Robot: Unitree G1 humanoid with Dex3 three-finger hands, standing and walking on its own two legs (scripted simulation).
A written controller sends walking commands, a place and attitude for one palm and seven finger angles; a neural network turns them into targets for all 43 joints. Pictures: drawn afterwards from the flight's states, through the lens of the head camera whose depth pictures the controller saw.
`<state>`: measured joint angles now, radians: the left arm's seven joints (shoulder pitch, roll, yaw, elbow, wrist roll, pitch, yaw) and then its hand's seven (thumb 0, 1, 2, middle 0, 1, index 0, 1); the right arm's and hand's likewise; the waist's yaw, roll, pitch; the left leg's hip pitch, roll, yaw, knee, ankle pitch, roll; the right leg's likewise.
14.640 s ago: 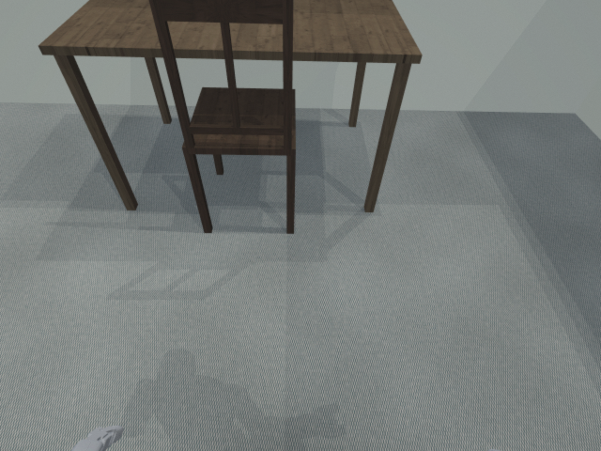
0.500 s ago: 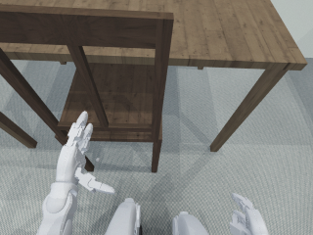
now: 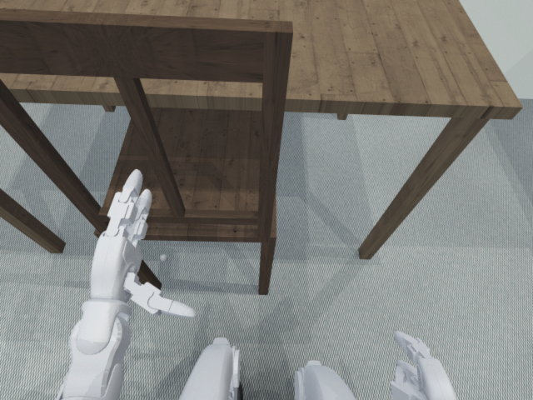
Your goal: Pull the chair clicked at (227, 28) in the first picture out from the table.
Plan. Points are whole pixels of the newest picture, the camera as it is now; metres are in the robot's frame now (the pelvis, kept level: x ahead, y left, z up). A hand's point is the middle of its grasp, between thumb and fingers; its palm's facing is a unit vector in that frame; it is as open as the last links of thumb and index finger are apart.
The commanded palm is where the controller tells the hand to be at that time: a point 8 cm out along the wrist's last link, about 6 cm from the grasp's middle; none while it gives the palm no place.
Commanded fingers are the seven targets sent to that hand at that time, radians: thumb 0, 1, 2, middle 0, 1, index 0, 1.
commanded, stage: aim the fingers beside a spindle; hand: left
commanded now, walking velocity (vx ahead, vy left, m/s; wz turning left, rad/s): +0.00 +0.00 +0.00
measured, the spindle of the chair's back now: (159, 161) +0.45 +0.19 +0.05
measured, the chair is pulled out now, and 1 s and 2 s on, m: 0.00 0.00 0.00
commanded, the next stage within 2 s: push the fingers through the gap in 2.00 s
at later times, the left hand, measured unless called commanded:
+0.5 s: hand (169, 267) +0.30 +0.16 +0.00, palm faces -0.02 -1.00 +0.02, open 16.9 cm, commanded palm +0.29 +0.22 +0.03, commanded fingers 0.00 -0.50 0.30 -0.06 -0.08 -0.06 -0.08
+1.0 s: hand (143, 251) +0.30 +0.18 +0.06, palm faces +0.08 -0.99 -0.07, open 16.9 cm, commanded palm +0.29 +0.23 +0.03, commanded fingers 0.00 -0.50 0.30 -0.06 -0.08 -0.06 -0.08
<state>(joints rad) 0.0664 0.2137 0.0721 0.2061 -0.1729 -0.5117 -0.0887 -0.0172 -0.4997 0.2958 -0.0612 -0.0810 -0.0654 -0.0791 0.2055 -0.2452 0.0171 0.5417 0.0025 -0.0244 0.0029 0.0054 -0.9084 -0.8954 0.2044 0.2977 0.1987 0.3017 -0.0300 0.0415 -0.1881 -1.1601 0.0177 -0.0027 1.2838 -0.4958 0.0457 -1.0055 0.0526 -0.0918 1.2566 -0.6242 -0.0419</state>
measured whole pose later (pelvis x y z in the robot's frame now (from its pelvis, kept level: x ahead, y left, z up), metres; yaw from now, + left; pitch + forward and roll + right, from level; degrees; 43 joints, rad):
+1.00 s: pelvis +0.00 +0.01 +0.00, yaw +0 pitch +21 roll -4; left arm 0.10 0.23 0.11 0.16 -0.16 -0.53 -0.03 -0.02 -0.50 0.30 -0.06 -0.08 -0.07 -0.08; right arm 0.21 -0.23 0.02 0.54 0.00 -0.01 0.01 0.00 -0.91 -0.90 0.20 0.30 0.20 0.30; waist -0.03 0.04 -0.19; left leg -1.14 0.02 0.01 1.27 -0.50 0.06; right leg -0.99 0.05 -0.08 1.23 -0.62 -0.03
